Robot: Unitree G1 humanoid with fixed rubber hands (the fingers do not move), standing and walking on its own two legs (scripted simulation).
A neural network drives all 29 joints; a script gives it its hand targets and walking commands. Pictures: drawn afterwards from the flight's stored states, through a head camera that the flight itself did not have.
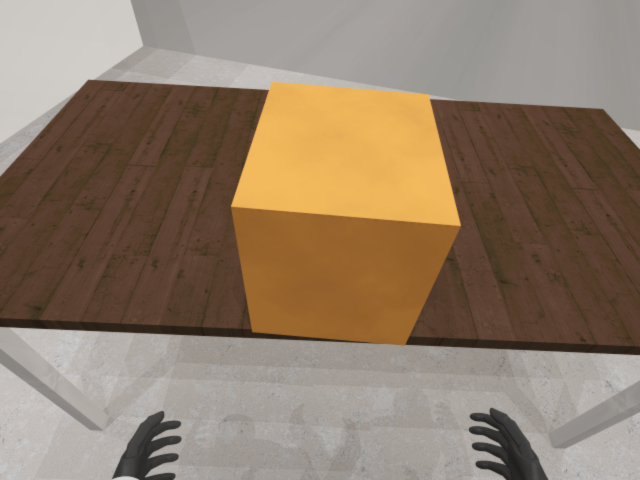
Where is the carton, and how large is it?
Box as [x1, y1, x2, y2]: [231, 82, 460, 345]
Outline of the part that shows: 272,82 231,205 252,331 404,345 460,226 428,94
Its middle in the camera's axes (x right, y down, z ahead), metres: +0.03 -0.04 +0.58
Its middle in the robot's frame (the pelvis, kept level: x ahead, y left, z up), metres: +0.48 +0.02 +0.06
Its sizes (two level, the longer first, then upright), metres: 0.276 0.237 0.266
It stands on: a table, 0.71 m high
